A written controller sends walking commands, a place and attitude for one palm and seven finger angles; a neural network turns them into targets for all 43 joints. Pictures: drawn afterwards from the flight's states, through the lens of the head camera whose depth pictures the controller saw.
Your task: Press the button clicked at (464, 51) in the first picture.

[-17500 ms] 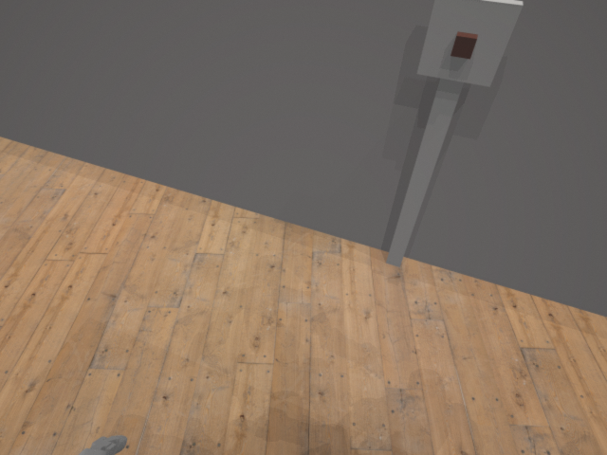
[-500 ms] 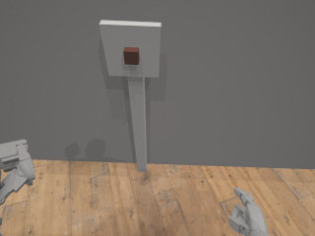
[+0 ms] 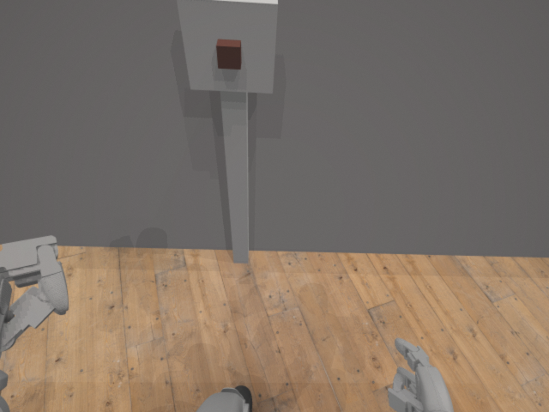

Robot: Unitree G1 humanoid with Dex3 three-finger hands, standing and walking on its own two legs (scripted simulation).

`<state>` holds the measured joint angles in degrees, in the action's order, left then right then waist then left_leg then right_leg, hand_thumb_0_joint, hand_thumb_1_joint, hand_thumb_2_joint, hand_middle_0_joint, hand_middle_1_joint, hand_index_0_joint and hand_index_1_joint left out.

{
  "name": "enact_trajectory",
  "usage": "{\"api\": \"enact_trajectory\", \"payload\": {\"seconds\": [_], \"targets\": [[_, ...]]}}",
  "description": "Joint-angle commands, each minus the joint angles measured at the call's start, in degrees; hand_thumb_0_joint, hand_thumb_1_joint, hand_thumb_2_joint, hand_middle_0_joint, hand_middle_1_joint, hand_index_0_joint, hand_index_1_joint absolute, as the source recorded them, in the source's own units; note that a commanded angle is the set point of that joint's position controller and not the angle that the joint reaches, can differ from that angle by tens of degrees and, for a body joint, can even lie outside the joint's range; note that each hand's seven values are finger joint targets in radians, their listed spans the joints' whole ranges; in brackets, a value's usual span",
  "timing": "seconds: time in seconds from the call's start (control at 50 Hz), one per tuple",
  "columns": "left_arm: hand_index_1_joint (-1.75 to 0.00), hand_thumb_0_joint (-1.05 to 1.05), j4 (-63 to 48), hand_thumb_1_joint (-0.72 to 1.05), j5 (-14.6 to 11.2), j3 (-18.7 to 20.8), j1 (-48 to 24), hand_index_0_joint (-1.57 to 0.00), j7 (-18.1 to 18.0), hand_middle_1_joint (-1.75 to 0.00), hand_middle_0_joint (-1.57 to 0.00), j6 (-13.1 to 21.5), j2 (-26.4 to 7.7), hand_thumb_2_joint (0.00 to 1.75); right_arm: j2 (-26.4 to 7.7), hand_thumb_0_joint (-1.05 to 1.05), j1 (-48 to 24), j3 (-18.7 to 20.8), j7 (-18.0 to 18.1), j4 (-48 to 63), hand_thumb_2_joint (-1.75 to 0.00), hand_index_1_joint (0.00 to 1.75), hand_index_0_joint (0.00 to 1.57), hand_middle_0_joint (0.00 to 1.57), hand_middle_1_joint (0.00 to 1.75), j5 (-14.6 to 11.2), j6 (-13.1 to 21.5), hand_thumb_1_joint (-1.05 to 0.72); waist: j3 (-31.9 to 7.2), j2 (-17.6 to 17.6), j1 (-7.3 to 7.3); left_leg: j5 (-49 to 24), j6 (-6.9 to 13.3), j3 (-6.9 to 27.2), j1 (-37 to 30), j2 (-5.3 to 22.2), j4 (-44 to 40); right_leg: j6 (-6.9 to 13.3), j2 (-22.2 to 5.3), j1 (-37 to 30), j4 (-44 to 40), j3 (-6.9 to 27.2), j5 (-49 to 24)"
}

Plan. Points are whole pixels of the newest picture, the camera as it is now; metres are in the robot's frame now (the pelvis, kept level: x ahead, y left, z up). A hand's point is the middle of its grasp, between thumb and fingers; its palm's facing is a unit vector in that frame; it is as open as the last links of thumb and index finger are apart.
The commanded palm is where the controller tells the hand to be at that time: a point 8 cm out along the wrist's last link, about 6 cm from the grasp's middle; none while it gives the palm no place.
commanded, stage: stop stepping back and stand still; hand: left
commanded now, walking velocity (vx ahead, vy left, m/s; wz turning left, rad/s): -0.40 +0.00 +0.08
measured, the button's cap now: (229, 53) +0.71 +0.17 +0.15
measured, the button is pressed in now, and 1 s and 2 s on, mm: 0 0 0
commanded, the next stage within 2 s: let the arm hang, fingers relaxed in 0.86 s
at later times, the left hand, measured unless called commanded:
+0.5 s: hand out of the picture +0.07 +0.28 +0.17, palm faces +0.48 -0.82 -0.30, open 3.1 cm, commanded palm -0.01 +0.30 +0.19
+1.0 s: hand out of the picture +0.04 +0.26 +0.15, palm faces +0.41 -0.82 -0.40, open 3.1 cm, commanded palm none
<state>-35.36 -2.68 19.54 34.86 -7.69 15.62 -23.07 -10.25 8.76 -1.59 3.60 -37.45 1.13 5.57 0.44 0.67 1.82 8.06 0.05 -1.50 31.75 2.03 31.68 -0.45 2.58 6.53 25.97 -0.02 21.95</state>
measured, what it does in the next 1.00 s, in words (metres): walks backwards: left foot, then right foot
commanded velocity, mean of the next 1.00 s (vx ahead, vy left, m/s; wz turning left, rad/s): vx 0.18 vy -0.01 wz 0.00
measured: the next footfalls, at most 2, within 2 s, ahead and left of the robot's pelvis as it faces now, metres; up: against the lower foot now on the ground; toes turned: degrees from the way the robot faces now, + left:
left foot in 0.44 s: -0.09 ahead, +0.14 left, +0.01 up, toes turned +2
right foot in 0.74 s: -0.06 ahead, -0.09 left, +0.01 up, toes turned +6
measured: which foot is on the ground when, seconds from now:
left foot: down 0.00-0.20, up 0.22-0.42, down 0.44-0.72, up 0.74-0.94, down 0.96-1.00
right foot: down 0.00-0.44, up 0.46-0.72, down 0.74-1.00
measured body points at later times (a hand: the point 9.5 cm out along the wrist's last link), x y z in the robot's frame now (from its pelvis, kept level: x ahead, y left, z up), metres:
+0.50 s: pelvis -0.13 +0.02 +0.00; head -0.15 +0.06 +0.45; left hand +0.04 +0.32 +0.19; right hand +0.02 -0.22 -0.06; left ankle -0.13 +0.14 -0.73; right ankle -0.07 -0.10 -0.69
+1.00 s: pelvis -0.14 +0.02 +0.00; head -0.15 +0.03 +0.45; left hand +0.01 +0.31 +0.17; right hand +0.04 -0.24 -0.08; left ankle -0.10 +0.14 -0.73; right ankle -0.13 -0.12 -0.72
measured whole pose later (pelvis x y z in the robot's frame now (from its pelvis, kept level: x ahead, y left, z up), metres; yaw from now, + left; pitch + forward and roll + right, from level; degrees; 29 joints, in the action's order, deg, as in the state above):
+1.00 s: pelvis -0.14 +0.02 +0.00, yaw +6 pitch +0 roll -1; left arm -26.3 0.9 15.9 29.9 -6.3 12.7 -19.2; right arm -15.7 12.7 2.8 2.8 -38.9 1.2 7.4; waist -1.8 -0.3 -0.4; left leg 14.9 0.6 -1.9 21.0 2.0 36.6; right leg -1.4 -3.6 18.7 41.6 -4.2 22.8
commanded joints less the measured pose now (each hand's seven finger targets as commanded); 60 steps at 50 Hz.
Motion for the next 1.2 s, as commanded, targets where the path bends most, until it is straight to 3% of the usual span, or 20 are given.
{"api": "enact_trajectory", "payload": {"seconds": [0.0, 0.06, 0.1, 0.14, 0.16, 0.2, 0.26, 0.38, 0.42, 0.5, 0.66, 0.68, 0.7, 0.74, 0.92, 0.94, 0.98, 1.04, 1.1, 1.18], "targets": [[-1.50, 0.00, -12.4, 0.90, -1.4, 10.4, -2.3, -1.30, -0.4, -1.50, -1.30, 1.3, -11.8, 0.90, -7.2, 0.00, -4.9, 3.1, 2.5, 11.7, -0.90, 0.30, 0.20, 0.20, 0.30, -1.2, 2.3, -0.90, -13.5, -4.1, -1.91, -30.7, 0.9, 1.0, -28.0, 1.0, -4.3, -1.7, -6.1, 9.2, 6.5, -3.2, -44.9], [-1.50, 0.00, -7.4, 0.90, -1.6, 8.2, 3.0, -1.30, 0.5, -1.50, -1.30, 1.4, -8.2, 0.90, -8.5, 0.00, -0.8, 4.0, 0.4, 10.6, -0.90, 0.30, 0.20, 0.20, 0.30, -0.5, 3.5, -0.90, -14.3, 13.2, -1.22, -29.3, 7.0, 14.1, -30.6, 12.5, -14.5, -0.5, 1.2, 13.2, 20.6, 1.2, 12.3], [-1.50, 0.00, -10.0, 0.90, -1.5, 10.3, 4.3, -1.30, -0.2, -1.50, -1.30, 0.1, -9.4, 0.90, -8.4, 0.00, -2.7, 3.9, 0.3, 11.8, -0.90, 0.30, 0.20, 0.20, 0.30, -0.1, 3.6, -0.90, -10.8, 13.1, -0.81, 17.1, 5.1, 15.9, -13.6, 11.8, -25.7, 1.2, 0.6, 4.4, 18.5, -0.5, 12.2], [-1.50, 0.00, -9.5, 0.90, -1.4, 10.9, 6.4, -1.30, -1.1, -1.50, -1.30, -0.9, -9.0, 0.90, -8.3, 0.00, -3.6, 3.8, 0.3, 13.3, -0.90, 0.30, 0.20, 0.20, 0.30, -0.5, 2.3, -0.90, -5.9, 12.5, -1.04, 26.7, 0.7, 8.6, -2.0, 6.3, -24.7, 2.6, 1.9, -4.0, 5.7, -5.9, 7.7], [-1.50, 0.00, -9.1, 0.90, -1.0, 10.4, 7.5, -1.30, -1.1, -1.50, -1.30, -1.6, -8.9, 0.90, -8.1, 0.00, -3.7, 3.8, 0.4, 13.8, -0.90, 0.30, 0.20, 0.20, 0.30, -1.0, 1.6, -0.90, -4.4, 6.8, -1.23, 26.0, -1.0, 2.5, 0.0, 1.1, -14.7, 3.6, -1.3, -2.2, -1.5, -3.6, 8.1], [-1.50, 0.00, -12.4, 0.90, -0.5, 9.5, 4.5, -1.30, -1.3, -1.50, -1.30, -2.1, -10.2, 0.90, -7.6, 0.00, -4.6, 4.8, 0.7, 13.3, -0.90, 0.30, 0.20, 0.20, 0.30, -1.0, -0.3, -0.90, 0.0, -14.7, -1.21, 16.0, -2.7, 2.2, -9.2, -6.8, 30.8, 10.5, -25.0, 31.6, -23.5, 26.5, 27.4], [-1.50, 0.00, -9.7, 0.90, 1.0, 8.9, -4.0, -1.30, -1.3, -1.50, -1.30, -1.9, -9.1, 0.90, -6.3, 0.00, -2.5, 3.8, 1.1, 10.9, -0.90, 0.30, 0.20, 0.20, 0.30, -0.2, 0.3, -0.90, 0.3, -11.0, -4.39, 9.6, -1.9, 4.0, -5.6, -0.1, 38.9, 8.0, -19.6, 32.1, -18.9, 13.2, 23.5], [-1.50, 0.00, -7.5, 0.90, 2.9, 2.1, -14.1, -1.30, -3.3, -1.50, -1.30, -1.0, -5.2, 0.90, -8.7, 0.00, -0.2, 3.3, 3.8, 8.6, -0.90, 0.30, 0.20, 0.20, 0.30, 0.1, 4.7, -0.90, -0.8, 4.2, -3.65, 15.9, 2.1, -0.9, -18.8, 0.4, -10.4, 5.0, -12.0, 17.6, 2.5, 0.5, 11.0], [-1.50, 0.00, -14.1, 0.90, 4.0, 2.6, -18.5, -1.30, -3.9, -1.50, -1.30, 1.0, -6.3, 0.90, -9.4, 0.00, 1.9, 3.7, 2.8, 10.6, -0.90, 0.30, 0.20, 0.20, 0.30, 0.2, 5.6, -0.90, 2.0, 26.5, -3.70, 26.9, 8.3, 28.5, -21.9, 16.9, -21.9, 0.6, -2.1, 32.1, 30.4, -4.3, 9.8], [-1.50, 0.00, -14.5, 0.90, 3.0, 8.7, -3.2, -1.30, -2.6, -1.50, -1.30, 1.4, -9.5, 0.90, -7.6, 0.00, 0.2, 4.4, -0.2, 9.7, -0.90, 0.30, 0.20, 0.20, 0.30, 0.0, 6.5, -0.90, -1.5, 7.9, -3.05, 9.8, 11.6, 25.5, -19.9, 16.7, -17.9, 0.4, -5.9, 32.2, 38.5, 0.9, -0.2], [-1.50, 0.00, -4.1, 0.90, 2.2, 9.6, 1.2, -1.30, -2.7, -1.50, -1.30, 0.3, -8.6, 0.90, -7.6, 0.00, -1.7, 3.9, 1.1, 10.0, -0.90, 0.30, 0.20, 0.20, 0.30, 0.2, 2.7, -0.90, -1.3, 7.0, -1.06, 30.7, 4.9, 6.5, 6.0, 8.3, -9.8, 2.1, -1.5, -6.7, 6.3, -7.7, 5.7], [-1.50, 0.00, -1.6, 0.90, 2.4, 8.8, 0.7, -1.30, -2.6, -1.50, -1.30, -0.5, -8.2, 0.90, -7.2, 0.00, -1.2, 3.9, 1.2, 9.6, -0.90, 0.30, 0.20, 0.20, 0.30, -0.1, 2.1, -0.90, -0.4, -2.5, -1.20, 27.6, 3.4, 1.9, 7.8, 3.8, 3.2, 4.3, -5.8, -6.2, -1.3, -0.9, 8.3], [-1.50, 0.00, -2.1, 0.90, 2.0, 9.2, -0.9, -1.30, -2.4, -1.50, -1.30, -1.2, -9.6, 0.90, -6.5, 0.00, -2.0, 4.5, 1.0, 10.3, -0.90, 0.30, 0.20, 0.20, 0.30, -0.8, 1.5, -0.90, -1.1, -18.2, -1.33, 23.8, 1.6, -0.5, 12.7, -1.8, 21.9, 10.1, -19.4, -4.4, -13.0, 23.3, 19.2], [-1.50, 0.00, -5.2, 0.90, 0.9, 12.2, -6.9, -1.30, -1.8, -1.50, -1.30, 0.8, -13.3, 0.90, -8.2, 0.00, -1.2, 4.7, 1.1, 8.4, -0.90, 0.30, 0.20, 0.20, 0.30, 0.3, 2.9, -0.90, 0.4, -14.3, -3.43, 15.8, -0.2, 2.4, 11.5, -0.2, 37.4, 13.2, -25.4, 1.4, -14.2, 27.0, -7.5], [-1.50, 0.00, -12.6, 0.90, 1.9, 6.9, -5.6, -1.30, -2.8, -1.50, -1.30, 2.8, -7.2, 0.90, -8.1, 0.00, -0.9, 4.5, 2.6, 8.5, -0.90, 0.30, 0.20, 0.20, 0.30, 0.1, 5.4, -0.90, -1.6, 3.6, -2.92, 8.2, 2.0, 1.2, -22.1, 2.0, -8.6, 3.9, -11.0, 14.3, 3.3, 1.0, 0.6], [-1.50, 0.00, 36.6, 0.90, 6.6, -13.5, -7.4, -1.30, 5.8, -1.50, -1.30, -11.1, 5.5, 0.90, -18.8, 0.00, 3.7, 7.0, -5.1, -3.8, -0.90, 0.30, 0.20, 0.20, 0.30, 0.6, 3.9, -0.90, 1.5, 15.6, -6.29, -11.3, 5.5, 14.3, -17.6, 9.4, -1.6, -0.8, -8.4, 27.1, 21.3, -4.5, -5.0], [-1.42, 0.00, 35.5, 0.90, 5.2, -13.1, -7.6, -1.23, 6.4, -1.42, -1.23, -16.4, 7.5, 0.90, -14.3, 0.00, 6.0, 6.2, -4.3, 1.0, -0.90, 0.30, 0.20, 0.20, 0.30, 0.5, -1.4, -0.90, -2.4, 15.1, -5.69, -28.1, 12.0, 22.0, -15.8, 16.0, -7.0, -2.4, -3.7, 27.6, 36.8, 0.1, 14.7], [-1.30, 0.00, 43.0, 0.90, 5.0, -14.9, -14.2, -1.12, 6.8, -1.30, -1.12, -16.0, 6.8, 0.90, -13.8, 0.00, 4.7, 5.3, -3.3, 1.9, -0.90, 0.30, 0.20, 0.20, 0.30, 2.0, -1.6, -0.90, -5.6, -1.1, -3.86, -24.4, 11.3, 18.1, -15.6, 14.1, -4.7, -1.4, -4.1, 22.6, 33.8, 0.7, 14.4], [-1.18, 0.00, 55.9, 0.90, 4.5, -15.5, -12.9, -1.01, 7.3, -1.18, -1.01, -16.3, 5.7, 0.90, -13.0, 0.00, 0.1, 4.3, -3.2, 0.6, -0.90, 0.30, 0.20, 0.20, 0.30, 1.2, -3.5, -0.90, -6.1, 0.3, 0.46, -9.0, 5.9, 8.4, -9.2, 7.6, -4.4, -1.0, -2.6, 7.8, 15.1, -2.4, -0.6], [-1.02, 0.00, 66.4, 0.90, 4.5, -15.1, -17.1, -0.86, 7.3, -1.02, -0.86, -16.0, -4.7, 0.90, -7.4, 0.00, 2.7, 3.5, -3.8, -1.5, -0.90, 0.30, 0.20, 0.20, 0.30, 0.0, -6.4, -0.90, 1.2, -2.7, -2.29, 19.5, -0.5, 1.1, -9.5, -2.5, 11.7, 9.1, -21.9, 18.3, -15.6, 24.4, 15.2]]}}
